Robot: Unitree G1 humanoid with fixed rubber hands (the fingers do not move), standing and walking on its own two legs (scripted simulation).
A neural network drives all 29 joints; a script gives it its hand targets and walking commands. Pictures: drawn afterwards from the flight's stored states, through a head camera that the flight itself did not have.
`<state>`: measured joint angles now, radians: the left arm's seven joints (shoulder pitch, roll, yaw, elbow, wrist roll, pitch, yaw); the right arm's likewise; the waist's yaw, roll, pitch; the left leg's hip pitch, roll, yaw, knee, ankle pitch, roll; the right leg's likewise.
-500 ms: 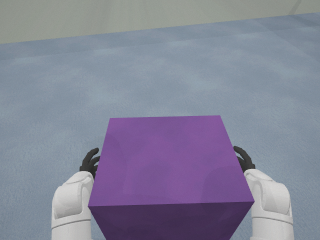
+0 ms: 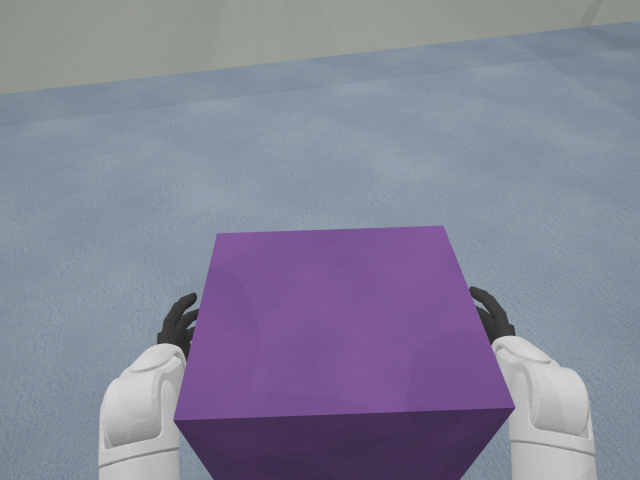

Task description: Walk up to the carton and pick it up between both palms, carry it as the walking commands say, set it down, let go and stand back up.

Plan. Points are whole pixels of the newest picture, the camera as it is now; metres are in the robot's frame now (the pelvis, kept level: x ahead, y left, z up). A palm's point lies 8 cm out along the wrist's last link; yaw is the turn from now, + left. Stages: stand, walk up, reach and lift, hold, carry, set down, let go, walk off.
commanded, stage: carry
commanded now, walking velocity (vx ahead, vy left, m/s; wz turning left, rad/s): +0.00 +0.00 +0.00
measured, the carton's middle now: (334, 369) +0.26 +0.00 +0.01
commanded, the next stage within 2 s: hold in 1.22 s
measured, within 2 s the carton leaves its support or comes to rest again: neither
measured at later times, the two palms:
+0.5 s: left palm (172, 356) +0.26 +0.18 +0.07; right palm (497, 352) +0.24 -0.19 +0.06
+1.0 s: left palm (178, 354) +0.26 +0.18 +0.07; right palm (501, 344) +0.25 -0.20 +0.06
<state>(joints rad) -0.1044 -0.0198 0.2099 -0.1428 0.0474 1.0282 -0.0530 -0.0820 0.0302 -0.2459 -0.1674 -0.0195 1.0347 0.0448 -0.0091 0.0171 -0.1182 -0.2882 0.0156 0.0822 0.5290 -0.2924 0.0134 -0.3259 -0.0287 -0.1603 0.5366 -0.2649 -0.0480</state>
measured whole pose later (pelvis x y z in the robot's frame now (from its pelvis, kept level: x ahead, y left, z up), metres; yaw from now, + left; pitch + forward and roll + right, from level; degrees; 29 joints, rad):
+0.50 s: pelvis +0.00 +0.00 +0.00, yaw +0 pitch +3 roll +1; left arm -0.10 -0.01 0.20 -0.19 0.03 1.06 -0.04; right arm -0.07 0.04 -0.25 -0.21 -0.01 1.04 0.04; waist 0.00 0.01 -0.11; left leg -0.28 0.02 0.09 0.51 -0.28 0.01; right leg -0.33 -0.03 -0.15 0.53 -0.25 -0.05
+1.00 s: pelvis +0.00 -0.01 +0.00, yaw +0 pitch +3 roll +1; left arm -0.10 -0.01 0.21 -0.23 0.02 1.06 -0.04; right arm -0.08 0.04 -0.24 -0.25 0.01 1.05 0.02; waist 0.00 0.00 -0.09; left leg -0.29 0.02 0.08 0.51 -0.27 0.00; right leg -0.34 -0.02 -0.16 0.53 -0.25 -0.06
